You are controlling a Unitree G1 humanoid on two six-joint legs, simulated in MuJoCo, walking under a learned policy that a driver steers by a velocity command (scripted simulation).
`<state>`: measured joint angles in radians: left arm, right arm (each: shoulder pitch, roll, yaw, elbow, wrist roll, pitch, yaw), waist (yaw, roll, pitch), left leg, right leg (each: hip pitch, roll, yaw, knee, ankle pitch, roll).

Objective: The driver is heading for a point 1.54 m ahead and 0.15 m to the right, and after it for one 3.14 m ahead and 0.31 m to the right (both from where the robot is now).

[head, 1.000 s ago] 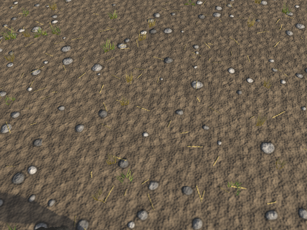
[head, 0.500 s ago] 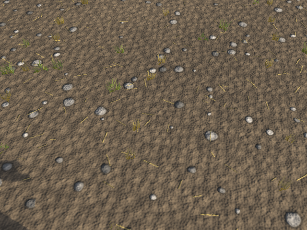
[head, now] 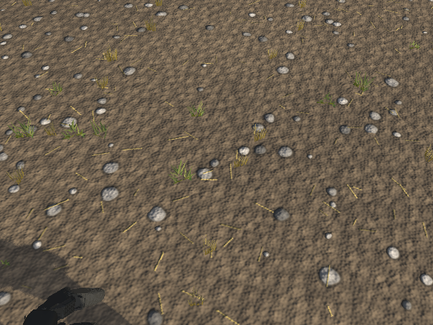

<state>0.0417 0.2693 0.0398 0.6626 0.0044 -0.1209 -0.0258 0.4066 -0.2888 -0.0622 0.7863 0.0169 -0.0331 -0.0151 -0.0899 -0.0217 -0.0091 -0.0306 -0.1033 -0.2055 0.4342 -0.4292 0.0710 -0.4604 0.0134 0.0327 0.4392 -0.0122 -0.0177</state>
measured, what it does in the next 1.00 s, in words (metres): walks ahead: left foot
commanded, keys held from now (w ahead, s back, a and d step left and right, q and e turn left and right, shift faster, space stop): w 0.60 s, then w+e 0.40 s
